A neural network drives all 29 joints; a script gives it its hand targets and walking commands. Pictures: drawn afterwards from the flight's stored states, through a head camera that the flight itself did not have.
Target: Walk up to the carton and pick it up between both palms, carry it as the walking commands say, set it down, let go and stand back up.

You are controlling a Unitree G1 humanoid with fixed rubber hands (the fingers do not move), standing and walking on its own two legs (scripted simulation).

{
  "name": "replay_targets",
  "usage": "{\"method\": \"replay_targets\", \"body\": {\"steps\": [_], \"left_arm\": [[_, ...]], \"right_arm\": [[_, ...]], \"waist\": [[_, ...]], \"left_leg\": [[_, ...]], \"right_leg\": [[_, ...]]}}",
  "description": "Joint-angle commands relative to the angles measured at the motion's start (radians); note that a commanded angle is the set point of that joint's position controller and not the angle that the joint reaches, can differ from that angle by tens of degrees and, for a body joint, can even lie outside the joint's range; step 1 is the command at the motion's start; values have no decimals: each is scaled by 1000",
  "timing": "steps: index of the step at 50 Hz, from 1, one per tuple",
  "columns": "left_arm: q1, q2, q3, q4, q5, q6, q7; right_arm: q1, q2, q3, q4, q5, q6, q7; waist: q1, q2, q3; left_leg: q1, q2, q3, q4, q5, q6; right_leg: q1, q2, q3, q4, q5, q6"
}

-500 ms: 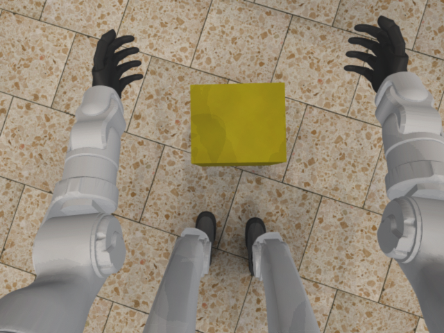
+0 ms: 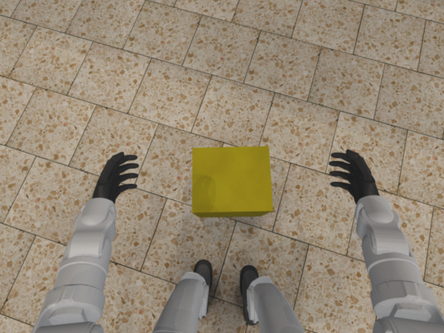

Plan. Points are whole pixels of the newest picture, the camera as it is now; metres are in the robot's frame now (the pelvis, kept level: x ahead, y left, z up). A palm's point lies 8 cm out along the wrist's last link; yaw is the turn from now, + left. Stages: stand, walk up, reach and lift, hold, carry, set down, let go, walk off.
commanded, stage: let go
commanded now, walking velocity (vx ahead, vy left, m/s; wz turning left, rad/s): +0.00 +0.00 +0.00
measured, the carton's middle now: (230, 185) +0.44 -0.01 -0.59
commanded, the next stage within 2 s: stand in 0.86 s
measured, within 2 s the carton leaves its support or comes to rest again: neither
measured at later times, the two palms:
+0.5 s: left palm (65, 286) +0.20 +0.24 -0.02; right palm (398, 289) +0.20 -0.23 -0.02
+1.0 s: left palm (43, 294) +0.18 +0.27 -0.03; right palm (418, 304) +0.18 -0.26 -0.03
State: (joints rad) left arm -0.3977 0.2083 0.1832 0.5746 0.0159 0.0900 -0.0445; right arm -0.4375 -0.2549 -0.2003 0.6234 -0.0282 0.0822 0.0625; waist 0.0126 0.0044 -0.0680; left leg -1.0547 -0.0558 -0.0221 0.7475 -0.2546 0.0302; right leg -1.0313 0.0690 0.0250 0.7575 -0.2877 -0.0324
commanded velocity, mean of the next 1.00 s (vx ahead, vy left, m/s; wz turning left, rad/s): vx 0.00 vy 0.00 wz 0.00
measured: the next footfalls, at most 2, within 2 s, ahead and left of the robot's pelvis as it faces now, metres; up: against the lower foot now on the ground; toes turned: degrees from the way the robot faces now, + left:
none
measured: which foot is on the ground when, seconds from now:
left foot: down 0.00-1.00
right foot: down 0.00-1.00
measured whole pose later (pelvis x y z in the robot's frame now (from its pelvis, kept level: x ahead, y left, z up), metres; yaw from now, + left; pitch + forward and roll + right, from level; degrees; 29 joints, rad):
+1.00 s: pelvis +0.04 +0.01 +0.05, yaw +0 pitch -2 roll +0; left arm 0.21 0.29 0.05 0.58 0.04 0.07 0.00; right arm 0.21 -0.28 -0.04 0.61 -0.04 0.05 0.00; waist 0.00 -0.01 0.02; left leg -0.18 -0.06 -0.02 0.50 -0.29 0.04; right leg -0.15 0.05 0.04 0.49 -0.31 -0.03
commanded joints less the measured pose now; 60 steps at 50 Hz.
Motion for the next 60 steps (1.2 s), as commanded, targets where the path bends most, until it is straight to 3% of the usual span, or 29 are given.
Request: {"method": "replay_targets", "body": {"steps": [1,6,18,28,39,43,44,46,48,54,60], "left_arm": [[36,59,-6,-88,-11,-45,-4],[207,51,-31,-100,-11,-75,-1],[587,75,-97,-241,-22,-87,-7],[582,95,-112,-251,-28,12,-31],[583,109,-114,-254,2,59,-24],[578,100,-107,-270,2,94,1],[560,230,-89,-135,12,32,47],[565,221,-96,-106,25,-21,61],[561,208,-99,-72,26,-48,59],[557,235,-106,21,20,-83,60],[562,270,-112,97,18,-93,68]], "right_arm": [[14,-80,4,-86,0,-43,-4],[198,-62,37,-85,2,-74,-16],[587,-38,109,-251,21,-83,-15],[607,-40,137,-294,7,21,5],[611,-44,131,-305,5,60,3],[622,-52,144,-302,20,42,-13],[589,-165,115,-157,-3,-2,-55],[602,-170,115,-128,-18,-39,-75],[590,-161,119,-91,-18,-60,-78],[582,-192,123,-1,-8,-87,-79],[574,-228,124,64,-6,-95,-86]], "waist": [[0,-15,-576],[1,-5,-406],[-3,4,-151],[-11,-19,121],[-14,-6,140],[-21,-4,99],[7,-57,65],[-10,-27,78],[-10,-2,86],[-11,1,15],[-12,5,3]], "left_leg": [[528,48,-48,-53,329,-52],[643,54,-44,-124,291,-54],[944,44,-46,-285,396,-43],[975,40,-8,-357,123,-30],[1021,35,-11,-346,163,-11],[998,41,-18,-323,191,-15],[880,88,-67,-318,97,-42],[867,97,-89,-336,2,-36],[846,107,-107,-355,-33,-25],[907,123,-110,-323,226,-18],[935,134,-115,-322,327,-17]], "right_leg": [[439,-56,49,-84,320,39],[519,-59,44,-153,266,36],[791,-43,32,-328,345,32],[850,-72,29,-398,126,32],[890,-60,15,-379,165,28],[894,-57,9,-357,190,28],[826,-98,60,-354,90,51],[799,-113,101,-374,-11,44],[799,-112,107,-373,-16,36],[853,-126,110,-349,215,29],[882,-135,111,-344,297,25]]}}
